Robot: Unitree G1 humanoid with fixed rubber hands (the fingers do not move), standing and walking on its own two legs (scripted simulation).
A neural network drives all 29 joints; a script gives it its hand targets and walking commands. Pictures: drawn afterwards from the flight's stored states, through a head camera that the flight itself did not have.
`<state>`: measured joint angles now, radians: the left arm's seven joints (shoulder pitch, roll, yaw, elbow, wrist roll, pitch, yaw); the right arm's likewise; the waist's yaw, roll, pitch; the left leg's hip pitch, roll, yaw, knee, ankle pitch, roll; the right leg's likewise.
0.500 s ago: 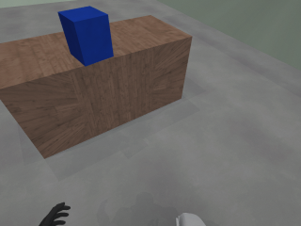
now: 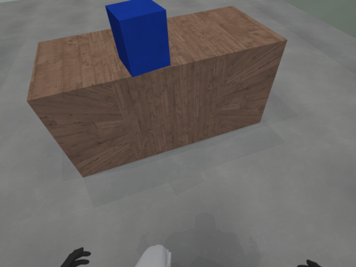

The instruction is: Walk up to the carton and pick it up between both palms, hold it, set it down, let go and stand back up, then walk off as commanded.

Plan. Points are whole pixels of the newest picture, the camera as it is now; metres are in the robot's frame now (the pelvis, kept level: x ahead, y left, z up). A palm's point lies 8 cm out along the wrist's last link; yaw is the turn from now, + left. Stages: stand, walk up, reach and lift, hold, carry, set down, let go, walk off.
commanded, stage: walk up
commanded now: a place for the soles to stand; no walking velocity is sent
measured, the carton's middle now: (139, 37) +1.05 +0.22 +0.04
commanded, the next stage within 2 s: none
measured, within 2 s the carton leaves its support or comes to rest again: neither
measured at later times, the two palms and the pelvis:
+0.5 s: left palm (68, 249) +0.18 +0.31 -0.10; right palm (320, 250) +0.18 -0.30 -0.10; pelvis +0.12 -0.01 -0.02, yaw +6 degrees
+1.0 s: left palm (81, 257) +0.17 +0.27 -0.09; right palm (285, 188) +0.35 -0.28 -0.12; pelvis +0.18 -0.03 -0.02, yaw +17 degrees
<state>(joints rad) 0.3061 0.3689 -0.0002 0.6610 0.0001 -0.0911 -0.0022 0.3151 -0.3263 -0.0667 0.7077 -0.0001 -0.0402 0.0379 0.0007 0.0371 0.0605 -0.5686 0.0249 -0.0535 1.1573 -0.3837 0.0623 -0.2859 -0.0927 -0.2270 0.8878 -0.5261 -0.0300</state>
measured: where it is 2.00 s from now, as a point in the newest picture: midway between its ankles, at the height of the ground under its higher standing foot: (193, 246)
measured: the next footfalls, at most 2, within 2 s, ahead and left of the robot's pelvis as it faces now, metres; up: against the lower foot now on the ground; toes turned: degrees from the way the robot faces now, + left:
left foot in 0.14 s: +0.17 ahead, +0.17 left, +0.00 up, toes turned +4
right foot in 0.52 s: +0.22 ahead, -0.11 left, +0.00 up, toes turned +3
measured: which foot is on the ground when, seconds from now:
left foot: up 0.00-0.12, down 0.14-0.54, up 0.56-1.00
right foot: down 0.00-0.14, up 0.16-0.50, down 0.52-1.00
